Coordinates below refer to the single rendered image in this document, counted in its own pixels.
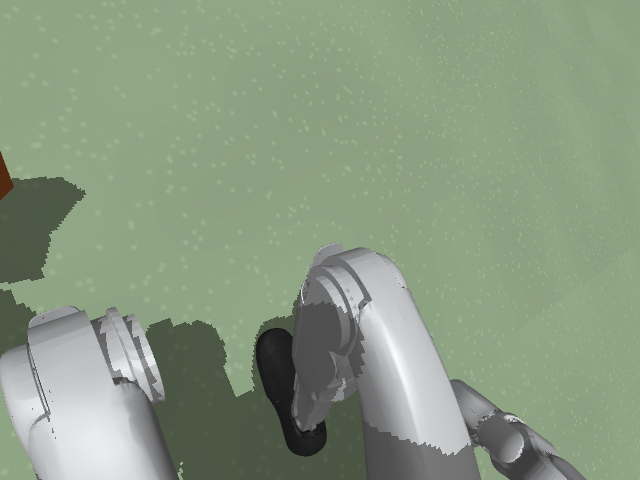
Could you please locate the right robot arm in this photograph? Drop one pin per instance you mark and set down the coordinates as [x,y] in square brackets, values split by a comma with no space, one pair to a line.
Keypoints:
[519,453]

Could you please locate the right robot foot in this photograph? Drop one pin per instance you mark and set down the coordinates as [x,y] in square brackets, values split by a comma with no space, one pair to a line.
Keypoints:
[277,372]

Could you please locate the carton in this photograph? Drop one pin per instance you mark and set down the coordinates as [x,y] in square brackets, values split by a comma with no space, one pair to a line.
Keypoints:
[6,184]

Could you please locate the right robot hand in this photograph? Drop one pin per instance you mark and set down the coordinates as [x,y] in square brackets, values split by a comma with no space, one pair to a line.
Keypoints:
[475,408]

